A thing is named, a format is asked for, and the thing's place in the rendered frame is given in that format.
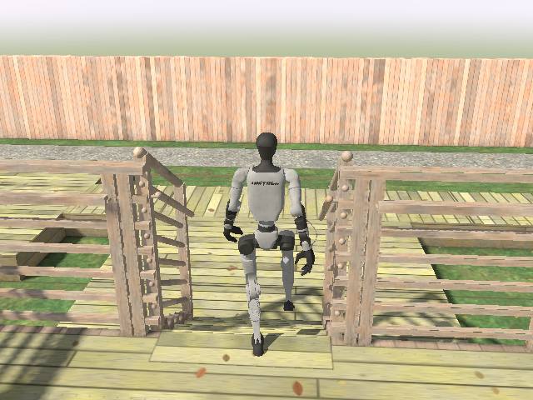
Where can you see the right robot forearm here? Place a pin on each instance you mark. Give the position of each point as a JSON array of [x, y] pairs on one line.
[[302, 230]]

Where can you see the robot left upper arm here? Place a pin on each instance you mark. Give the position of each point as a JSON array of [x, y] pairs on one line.
[[239, 177]]

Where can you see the robot right foot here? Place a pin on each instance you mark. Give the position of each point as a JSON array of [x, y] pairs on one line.
[[288, 306]]

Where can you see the left robot forearm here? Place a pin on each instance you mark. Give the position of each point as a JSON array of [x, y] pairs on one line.
[[229, 217]]

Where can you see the right robot shin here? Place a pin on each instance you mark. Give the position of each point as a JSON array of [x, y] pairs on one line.
[[288, 279]]

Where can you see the left robot hand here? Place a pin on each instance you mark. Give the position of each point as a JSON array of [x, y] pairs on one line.
[[235, 230]]

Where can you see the right robot hand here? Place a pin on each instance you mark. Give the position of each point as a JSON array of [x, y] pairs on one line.
[[310, 259]]

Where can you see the robot right upper arm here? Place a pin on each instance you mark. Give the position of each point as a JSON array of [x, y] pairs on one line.
[[292, 177]]

